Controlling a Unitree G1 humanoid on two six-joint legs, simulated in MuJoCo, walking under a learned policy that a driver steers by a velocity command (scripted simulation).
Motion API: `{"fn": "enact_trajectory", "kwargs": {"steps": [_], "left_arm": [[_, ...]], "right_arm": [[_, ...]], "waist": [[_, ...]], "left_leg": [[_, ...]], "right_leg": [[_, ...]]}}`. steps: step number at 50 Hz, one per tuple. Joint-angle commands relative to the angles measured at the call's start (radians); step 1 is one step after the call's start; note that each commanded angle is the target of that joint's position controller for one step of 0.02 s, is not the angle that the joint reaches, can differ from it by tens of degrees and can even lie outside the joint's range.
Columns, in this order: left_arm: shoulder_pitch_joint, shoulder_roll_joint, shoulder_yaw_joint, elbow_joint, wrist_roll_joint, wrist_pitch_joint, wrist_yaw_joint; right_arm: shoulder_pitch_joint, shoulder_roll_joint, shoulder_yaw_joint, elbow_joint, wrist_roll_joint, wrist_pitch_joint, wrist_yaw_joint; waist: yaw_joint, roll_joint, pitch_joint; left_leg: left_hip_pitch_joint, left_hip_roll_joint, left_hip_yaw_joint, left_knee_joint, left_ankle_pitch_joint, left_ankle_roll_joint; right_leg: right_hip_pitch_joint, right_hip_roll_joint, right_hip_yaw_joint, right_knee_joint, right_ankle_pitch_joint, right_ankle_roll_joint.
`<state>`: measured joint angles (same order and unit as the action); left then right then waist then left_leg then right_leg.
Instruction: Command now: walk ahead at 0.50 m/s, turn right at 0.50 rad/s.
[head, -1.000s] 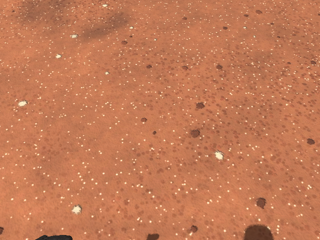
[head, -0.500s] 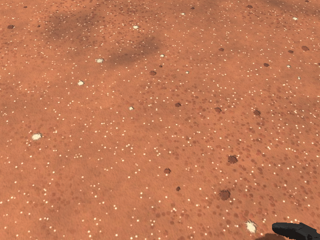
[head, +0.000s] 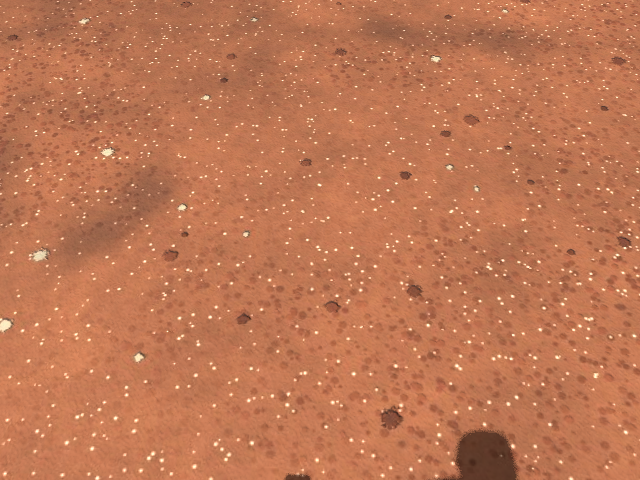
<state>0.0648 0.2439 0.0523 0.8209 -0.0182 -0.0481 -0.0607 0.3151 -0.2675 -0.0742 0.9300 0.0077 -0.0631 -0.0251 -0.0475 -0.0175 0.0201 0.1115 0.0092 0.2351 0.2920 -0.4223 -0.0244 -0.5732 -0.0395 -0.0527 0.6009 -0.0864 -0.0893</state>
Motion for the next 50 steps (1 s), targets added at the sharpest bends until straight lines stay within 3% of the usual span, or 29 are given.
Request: {"fn": "enact_trajectory", "kwargs": {"steps": [1,2,3,4,5,6,7,8,10,12,14,17,19,22,23,24,25,26,27,29,31,33,36,38,39,40,42,46,50], "left_arm": [[0.252,0.207,0.086,-0.015,-0.008,-0.006,0.007],[0.372,0.311,0.118,0.003,-0.009,0.004,0.032],[0.332,0.340,0.111,-0.025,-0.011,-0.004,0.029],[0.343,0.258,0.087,-0.029,-0.002,-0.010,0.027],[0.307,0.205,0.075,-0.031,-0.002,-0.017,0.031],[0.234,0.178,0.067,-0.046,-0.002,-0.022,0.030],[0.176,0.140,0.055,-0.063,0.001,-0.024,0.032],[0.149,0.130,0.049,-0.081,0.010,-0.024,0.037],[0.152,0.156,0.056,-0.090,0.007,-0.026,0.047],[0.170,0.188,0.063,-0.089,0.007,-0.026,0.063],[0.180,0.188,0.063,-0.085,0.006,-0.015,0.075],[0.254,0.174,0.058,-0.063,0.003,0.002,0.084],[0.270,0.161,0.052,-0.051,0.005,0.008,0.086],[0.246,0.149,0.046,-0.048,0.014,0.013,0.090],[0.222,0.141,0.043,-0.053,0.013,0.014,0.090],[0.231,0.117,0.034,-0.068,0.024,0.011,0.088],[0.372,0.077,0.019,-0.055,0.024,0.003,0.087],[0.446,0.093,0.014,-0.028,0.014,0.007,0.079],[0.398,0.172,0.032,-0.030,0.004,0.020,0.074],[0.270,0.166,0.038,-0.048,0.001,0.065,0.086],[0.260,0.124,0.033,-0.045,0.009,0.098,0.097],[0.281,0.082,0.021,-0.021,0.019,0.095,0.103],[0.295,0.076,0.021,0.008,0.024,0.084,0.098],[0.265,0.087,0.021,0.002,0.046,0.082,0.094],[0.235,0.122,0.024,-0.019,0.052,0.080,0.098],[0.212,0.174,0.037,-0.006,0.038,0.078,0.100],[0.188,0.104,0.021,0.001,0.039,0.058,0.098],[0.205,0.100,0.019,0.021,0.027,0.023,0.096],[0.225,0.100,0.018,0.043,0.023,0.022,0.097]], "right_arm": [[-0.040,-0.192,-0.038,-0.069,0.004,0.015,-0.019],[-0.004,-0.128,-0.016,-0.103,-0.021,0.001,-0.015],[0.030,-0.039,0.017,-0.139,-0.019,-0.040,0.003],[-0.074,-0.120,0.000,-0.159,0.020,-0.079,0.022],[-0.131,-0.130,0.000,-0.175,0.039,-0.098,0.029],[-0.143,-0.123,-0.001,-0.170,0.020,-0.103,0.022],[-0.150,-0.141,-0.013,-0.166,-0.005,-0.095,0.013],[-0.134,-0.141,-0.018,-0.167,-0.012,-0.081,0.014],[-0.122,-0.116,-0.016,-0.177,-0.020,-0.059,0.012],[-0.173,-0.099,-0.010,-0.199,-0.024,-0.048,0.008],[-0.225,-0.073,0.002,-0.212,-0.028,-0.049,0.011],[-0.298,-0.058,0.011,-0.233,-0.016,-0.059,0.029],[-0.321,-0.075,0.008,-0.245,-0.016,-0.060,0.039],[-0.255,-0.120,-0.008,-0.229,-0.031,-0.070,0.045],[-0.192,-0.128,-0.012,-0.210,-0.040,-0.077,0.044],[-0.134,-0.169,-0.018,-0.204,-0.057,-0.083,0.040],[-0.086,-0.202,-0.017,-0.209,-0.079,-0.077,0.036],[-0.040,-0.116,-0.001,-0.181,-0.051,-0.057,0.040],[-0.066,-0.090,0.012,-0.187,-0.019,-0.042,0.048],[-0.183,-0.080,0.022,-0.198,-0.020,-0.013,0.048],[-0.273,-0.086,0.023,-0.204,-0.035,0.007,0.045],[-0.280,-0.094,0.017,-0.194,-0.040,0.018,0.039],[-0.266,-0.090,0.019,-0.171,-0.020,0.025,0.029],[-0.234,-0.059,0.031,-0.149,-0.017,0.027,0.029],[-0.223,-0.052,0.036,-0.142,-0.025,0.026,0.031],[-0.201,-0.060,0.029,-0.146,-0.026,0.027,0.032],[-0.220,-0.059,0.029,-0.136,-0.027,0.027,0.026],[-0.183,-0.052,0.027,-0.097,-0.022,0.029,0.018],[-0.187,-0.053,0.024,-0.070,-0.015,0.032,0.019]], "waist": [[0.190,0.076,-0.152],[0.193,-0.106,-0.257],[0.114,-0.244,-0.377],[0.173,-0.134,-0.350],[0.164,-0.086,-0.230],[0.112,0.013,-0.143],[0.078,0.017,-0.099],[0.049,0.001,-0.082],[0.029,-0.005,-0.065],[0.034,-0.010,-0.032],[0.053,-0.030,-0.025],[0.110,-0.063,-0.061],[0.118,-0.076,-0.061],[0.073,-0.088,-0.083],[0.034,-0.076,-0.102],[0.020,-0.016,-0.182],[0.053,0.158,-0.314],[0.043,0.295,-0.442],[0.030,0.181,-0.380],[0.045,0.081,-0.186],[0.086,0.132,-0.091],[0.085,0.176,-0.100],[0.096,0.150,-0.146],[0.093,0.115,-0.114],[0.075,0.070,-0.074],[0.024,-0.043,-0.025],[0.035,-0.064,0.001],[0.037,-0.039,-0.026],[0.048,-0.007,-0.051]], "left_leg": [[-0.131,0.216,-0.010,0.474,1.065,0.082],[-0.457,0.130,-0.003,0.824,0.593,0.025],[-0.786,-0.083,-0.205,1.110,-0.158,-0.014],[-0.907,-0.021,-0.345,1.147,-0.124,0.017],[-0.941,0.027,-0.328,1.097,-0.045,0.043],[-0.894,0.073,-0.321,0.990,0.027,0.047],[-0.821,0.100,-0.317,0.904,0.065,0.039],[-0.761,0.112,-0.321,0.871,0.090,0.030],[-0.727,0.113,-0.304,0.782,0.114,0.000],[-0.736,0.097,-0.278,0.652,0.208,-0.032],[-0.669,0.061,-0.248,0.473,0.357,-0.039],[-0.573,0.002,-0.228,0.299,0.588,-0.026],[-0.573,-0.006,-0.248,0.237,0.590,-0.005],[-0.537,-0.004,-0.270,0.174,0.521,0.047],[-0.451,-0.004,-0.256,0.113,0.603,0.068],[-0.277,0.085,-0.324,0.147,0.931,0.106],[0.023,0.297,-0.532,0.227,1.281,0.269],[0.115,0.416,-0.715,0.207,1.265,0.386],[0.036,0.386,-0.726,0.167,0.983,0.363],[-0.196,0.307,-0.637,0.073,0.538,0.287],[-0.416,0.218,-0.523,-0.012,0.319,0.224],[-0.474,0.164,-0.437,-0.027,0.320,0.214],[-0.464,0.161,-0.410,-0.006,0.199,0.206],[-0.521,0.125,-0.393,-0.006,-0.018,0.133],[-0.545,0.095,-0.370,0.028,-0.088,0.088],[-0.489,0.029,-0.298,0.051,-0.043,0.054],[-0.374,0.020,-0.278,0.124,0.090,0.045],[-0.350,0.022,-0.272,0.171,0.271,0.068],[-0.322,0.024,-0.270,0.198,0.400,0.067]], "right_leg": [[0.408,0.099,-0.036,-0.051,-0.034,-0.087],[0.729,-0.114,0.327,-0.072,-0.058,-0.187],[0.961,-0.302,0.880,-0.256,-0.180,-0.364],[0.966,-0.281,0.825,-0.307,-0.208,-0.313],[0.852,-0.244,0.660,-0.301,-0.158,-0.270],[0.686,-0.198,0.547,-0.307,-0.071,-0.232],[0.562,-0.165,0.469,-0.326,0.023,-0.213],[0.481,-0.147,0.443,-0.350,0.076,-0.215],[0.400,-0.130,0.398,-0.378,0.163,-0.223],[0.350,-0.106,0.327,-0.383,0.286,-0.208],[0.304,-0.044,0.220,-0.343,0.433,-0.153],[0.322,-0.026,0.200,-0.304,0.394,-0.102],[0.383,-0.053,0.240,-0.266,0.345,-0.090],[0.488,-0.093,0.305,-0.140,0.373,-0.066],[0.489,-0.062,0.293,-0.059,0.405,-0.042],[0.435,0.002,0.269,0.082,0.304,-0.004],[0.229,0.094,0.234,0.349,-0.089,0.060],[0.140,0.122,0.221,0.528,-0.604,0.110],[0.090,0.084,0.253,0.586,-0.627,0.124],[0.036,0.028,0.193,0.570,-0.530,0.148],[0.155,-0.006,0.148,0.369,-0.460,0.152],[0.276,0.010,0.099,0.214,-0.392,0.151],[0.407,0.021,0.070,-0.001,-0.161,0.125],[0.472,0.000,0.094,-0.108,-0.073,0.089],[0.450,-0.064,0.166,-0.160,-0.109,0.059],[0.309,-0.061,0.177,-0.164,-0.297,0.027],[0.200,-0.042,0.167,-0.212,-0.384,0.050],[0.264,-0.030,0.147,-0.168,-0.163,0.079],[0.304,-0.021,0.133,-0.137,-0.050,0.076]]}}
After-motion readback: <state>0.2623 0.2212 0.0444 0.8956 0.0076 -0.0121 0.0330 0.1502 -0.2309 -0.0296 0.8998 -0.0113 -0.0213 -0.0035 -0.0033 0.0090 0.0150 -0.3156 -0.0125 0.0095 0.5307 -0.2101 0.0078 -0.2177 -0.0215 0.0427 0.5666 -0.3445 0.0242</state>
